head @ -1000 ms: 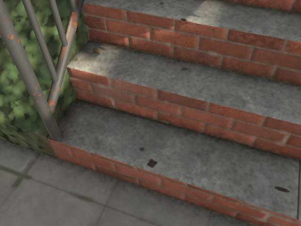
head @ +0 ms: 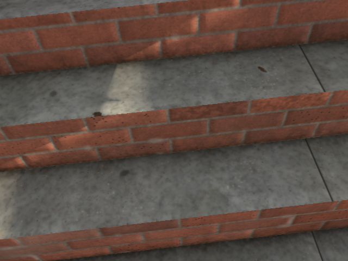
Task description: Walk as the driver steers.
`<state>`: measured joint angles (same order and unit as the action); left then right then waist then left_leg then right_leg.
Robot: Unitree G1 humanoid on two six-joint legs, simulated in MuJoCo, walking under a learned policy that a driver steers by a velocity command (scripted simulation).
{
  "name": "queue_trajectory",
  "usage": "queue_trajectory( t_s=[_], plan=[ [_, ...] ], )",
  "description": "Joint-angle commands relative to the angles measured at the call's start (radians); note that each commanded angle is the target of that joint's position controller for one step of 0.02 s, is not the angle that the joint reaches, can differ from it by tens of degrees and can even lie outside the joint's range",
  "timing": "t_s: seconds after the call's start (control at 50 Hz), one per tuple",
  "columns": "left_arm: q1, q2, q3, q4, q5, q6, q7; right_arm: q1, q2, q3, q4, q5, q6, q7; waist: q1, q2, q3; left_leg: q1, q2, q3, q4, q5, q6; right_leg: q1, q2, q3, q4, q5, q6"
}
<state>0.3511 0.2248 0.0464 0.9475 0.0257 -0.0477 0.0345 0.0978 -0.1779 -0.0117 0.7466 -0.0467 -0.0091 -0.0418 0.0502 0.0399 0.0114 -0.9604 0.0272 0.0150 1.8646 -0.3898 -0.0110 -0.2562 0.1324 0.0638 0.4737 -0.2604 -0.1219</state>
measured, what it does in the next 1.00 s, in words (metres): climbs: left foot 0.18 m higher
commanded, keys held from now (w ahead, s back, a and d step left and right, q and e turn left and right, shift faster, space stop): e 0.16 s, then no key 0.34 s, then q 0.50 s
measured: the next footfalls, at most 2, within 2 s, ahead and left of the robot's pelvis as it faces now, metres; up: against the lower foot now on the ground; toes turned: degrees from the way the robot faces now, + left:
left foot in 0.28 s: +0.27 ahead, +0.13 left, +0.18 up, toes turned -7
right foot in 1.08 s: +0.10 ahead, -0.21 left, +0.00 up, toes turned +2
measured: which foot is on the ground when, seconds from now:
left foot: up 0.00-0.26, down 0.28-1.00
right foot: down 0.00-0.30, up 0.32-1.00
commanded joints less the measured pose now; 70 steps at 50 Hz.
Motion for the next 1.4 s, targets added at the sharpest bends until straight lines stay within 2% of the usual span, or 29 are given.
queue_trajectory(
  t_s=[0.02,0.12,0.18,0.22,0.24,0.28,0.3,0.32,0.34,0.38,0.42,0.52,0.64,0.8,0.94,0.98,1.02,1.04,1.08,1.1,1.12,1.14,1.16,1.18,1.2,1.22,1.24,1.32,1.4],
  plan=[
    [0.157,0.142,0.021,-0.011,0.005,-0.007,0.014,-0.160,0.006,0.020,-0.170,-0.008,-0.001,-0.012,0.042,-0.122,-0.046,-0.494,-0.007,-0.004,0.371,-0.129,0.028,0.384,-0.371,0.401,-0.068,0.517,-0.208],
    [0.135,0.157,0.003,-0.002,-0.004,-0.013,0.019,-0.274,0.009,0.049,-0.300,-0.006,0.014,-0.005,0.024,-0.050,0.025,-0.474,-0.013,0.021,0.221,-0.160,0.022,0.229,-0.302,0.371,-0.142,0.389,-0.135],
    [0.149,0.198,0.020,0.013,-0.010,0.012,0.053,-0.322,0.060,0.071,-0.411,-0.019,0.049,-0.010,0.008,-0.144,-0.051,-0.287,0.010,-0.024,-0.019,-0.154,0.030,0.247,-0.321,0.390,-0.224,0.678,-0.122],
    [0.130,0.213,0.035,-0.022,-0.027,0.043,0.051,-0.270,0.037,0.076,-0.398,0.007,0.062,-0.013,0.002,-0.118,-0.093,0.024,-0.008,0.069,-0.415,-0.209,0.046,0.241,-0.294,0.254,-0.285,0.909,-0.081],
    [0.003,0.197,0.032,-0.069,-0.012,0.043,0.040,-0.057,0.048,0.064,-0.295,0.029,0.062,-0.021,-0.094,-0.171,-0.198,0.346,-0.059,0.102,-0.509,-0.205,0.072,0.166,-0.245,0.090,-0.150,1.438,-0.042],
    [-0.044,0.252,0.056,-0.099,-0.061,0.014,0.015,0.177,-0.041,0.011,-0.207,0.042,0.046,-0.026,-0.195,-0.199,-0.345,0.680,-0.105,0.077,-0.767,-0.010,0.095,0.183,-0.271,0.103,0.102,1.715,-0.012],
    [-0.088,0.209,0.053,-0.141,-0.072,0.003,-0.016,0.254,-0.093,-0.009,-0.155,0.015,0.037,-0.037,-0.220,-0.013,-0.377,0.862,-0.002,-0.198,-0.981,0.234,0.169,-0.034,-0.168,0.104,0.310,1.188,0.041],
    [-0.072,0.130,0.042,-0.199,-0.048,0.015,-0.041,0.254,-0.218,-0.045,-0.145,-0.014,0.049,-0.053,-0.193,0.421,-0.430,0.838,0.327,-0.767,-1.339,0.576,0.378,-0.187,0.081,0.094,0.769,-0.099,0.116],
    [-0.006,0.084,0.035,-0.175,0.028,0.029,-0.049,0.118,-0.146,-0.037,-0.157,0.020,0.055,-0.058,-0.109,0.249,-0.387,0.670,0.303,-0.901,-1.371,0.446,0.408,-0.197,0.064,0.246,1.082,-0.189,0.121],
    [-0.041,0.037,0.020,-0.234,0.050,0.080,-0.012,-0.102,-0.024,-0.009,-0.125,0.024,0.056,-0.059,0.033,0.026,-0.020,0.337,0.238,-0.654,-1.316,-0.023,0.314,-0.357,-0.013,0.152,1.158,-0.157,0.118],
    [-0.030,0.012,0.003,-0.247,0.059,0.103,0.016,-0.053,0.034,0.001,-0.045,0.009,0.030,-0.057,0.052,-0.057,0.059,0.255,0.134,-0.417,-1.268,-0.135,0.250,-0.405,-0.008,0.103,1.212,-0.038,0.114],
    [-0.083,-0.017,-0.014,-0.275,0.027,0.085,0.023,0.103,-0.026,-0.027,0.056,0.018,-0.028,-0.014,0.003,0.020,-0.018,0.441,0.119,-0.295,-1.290,-0.064,0.221,-0.586,0.010,0.131,1.317,0.064,0.102],
    [-0.226,-0.007,-0.015,-0.310,0.037,0.092,0.010,0.177,-0.079,-0.057,0.102,0.031,-0.040,-0.035,-0.038,0.014,-0.052,0.578,0.131,-0.391,-1.305,0.006,0.289,-0.694,-0.111,0.006,1.229,0.159,0.164],
    [-0.254,-0.031,-0.016,-0.399,0.037,0.103,0.012,0.150,-0.114,-0.097,0.036,0.005,0.012,-0.058,-0.068,0.057,-0.101,0.591,0.155,-0.609,-1.310,-0.104,0.350,-0.627,-0.158,0.079,1.025,0.108,0.215],
    [-0.204,-0.033,-0.019,-0.438,0.017,0.092,0.002,0.052,-0.133,-0.105,-0.090,-0.021,0.036,-0.063,-0.057,0.083,-0.118,0.486,0.101,-0.566,-1.165,0.031,0.328,-0.412,-0.161,0.045,0.821,-0.045,0.195],
    [-0.147,-0.013,-0.017,-0.418,-0.007,0.071,-0.003,-0.021,-0.112,-0.095,-0.138,-0.031,0.040,-0.066,-0.035,0.101,-0.127,0.388,0.071,-0.525,-1.082,0.166,0.270,-0.247,-0.185,0.056,0.549,0.080,0.158],
    [0.011,-0.038,-0.026,-0.343,-0.045,0.063,-0.004,-0.080,-0.061,-0.088,-0.168,-0.001,0.076,-0.077,0.022,0.070,-0.108,0.271,-0.055,-0.327,-0.953,0.168,0.148,0.101,-0.167,-0.048,-0.061,0.416,0.166],
    [0.037,-0.050,-0.024,-0.294,-0.060,0.067,0.007,-0.040,-0.030,-0.086,-0.168,-0.008,0.085,-0.092,0.006,-0.022,-0.053,0.298,-0.137,-0.251,-0.832,0.124,0.120,0.165,-0.168,-0.113,-0.341,0.702,0.195],
    [-0.113,-0.092,-0.059,-0.279,-0.028,0.040,0.004,0.106,-0.012,-0.098,-0.172,-0.001,0.071,-0.087,-0.105,-0.231,0.048,0.243,-0.311,-0.084,-0.203,-0.302,0.092,0.135,-0.221,-0.104,-0.482,1.021,0.249],
    [-0.141,0.018,-0.057,-0.289,-0.002,0.017,-0.006,0.206,0.034,-0.101,-0.204,0.020,0.065,-0.079,-0.219,-0.256,-0.010,0.010,-0.340,-0.103,0.153,-0.440,0.031,0.227,-0.307,-0.048,-0.073,1.708,0.275],
    [-0.078,0.120,-0.016,-0.311,0.012,0.003,-0.012,0.259,0.025,-0.095,-0.220,0.002,0.059,-0.072,-0.218,-0.284,-0.110,-0.079,-0.251,-0.036,0.302,-0.358,-0.013,0.311,-0.480,0.018,0.035,1.897,0.185],
    [-0.192,0.143,-0.007,-0.334,0.035,0.015,-0.032,0.141,-0.016,-0.076,-0.265,0.015,0.047,-0.075,-0.257,-0.205,-0.049,-0.213,-0.224,-0.017,0.187,-0.270,-0.022,0.323,-0.410,-0.042,0.012,1.618,0.109],
    [-0.179,0.142,0.009,-0.359,0.036,0.020,-0.019,0.019,-0.027,-0.067,-0.277,0.004,0.044,-0.075,-0.170,-0.227,-0.043,-0.256,-0.192,0.008,0.206,-0.248,-0.036,0.340,-0.431,-0.038,-0.034,1.488,0.022],
    [-0.155,0.144,0.014,-0.350,0.028,0.015,0.010,-0.059,-0.028,-0.065,-0.307,-0.030,0.047,-0.061,-0.154,-0.277,-0.065,-0.297,-0.142,-0.052,0.358,-0.198,-0.023,0.360,-0.493,-0.014,-0.031,1.414,-0.049],
    [-0.137,0.125,0.018,-0.335,0.007,0.024,0.024,-0.058,-0.075,-0.072,-0.294,-0.055,0.060,-0.041,-0.144,-0.193,-0.101,-0.267,-0.128,-0.065,0.322,-0.103,-0.019,0.378,-0.456,-0.080,-0.012,1.282,-0.037],
    [-0.148,0.266,0.075,-0.384,0.017,0.013,0.054,-0.072,-0.074,-0.077,-0.338,-0.032,0.098,-0.022,-0.116,-0.311,-0.134,-0.285,-0.040,-0.154,0.464,-0.102,-0.039,0.348,-0.696,0.179,-0.094,0.923,-0.194],
    [-0.131,0.187,0.045,-0.367,0.010,0.005,0.055,-0.088,-0.140,-0.095,-0.285,-0.042,0.106,-0.013,-0.091,0.008,-0.099,-0.279,-0.081,-0.199,0.402,-0.034,-0.043,0.369,-0.595,0.079,-0.120,0.697,-0.152],
    [0.024,0.124,0.034,-0.312,-0.006,0.010,0.046,-0.115,-0.073,-0.079,-0.269,-0.034,0.128,0.028,-0.015,-0.058,-0.060,-0.157,-0.123,-0.104,0.147,0.005,-0.048,0.361,-0.442,-0.055,-0.089,0.618,-0.095],
    [-0.002,0.128,0.037,-0.321,-0.002,0.017,0.046,-0.067,-0.074,-0.082,-0.255,-0.016,0.139,0.036,-0.022,-0.152,-0.060,-0.051,-0.108,-0.089,0.039,-0.007,-0.067,0.337,-0.471,-0.076,-0.114,0.692,-0.146]
  ],
)
Keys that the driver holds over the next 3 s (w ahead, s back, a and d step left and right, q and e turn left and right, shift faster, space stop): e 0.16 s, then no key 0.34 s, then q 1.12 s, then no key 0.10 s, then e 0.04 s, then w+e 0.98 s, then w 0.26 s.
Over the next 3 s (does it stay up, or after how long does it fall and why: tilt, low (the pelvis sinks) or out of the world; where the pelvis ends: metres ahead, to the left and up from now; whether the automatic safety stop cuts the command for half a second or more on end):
stays up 0.30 0.02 0.18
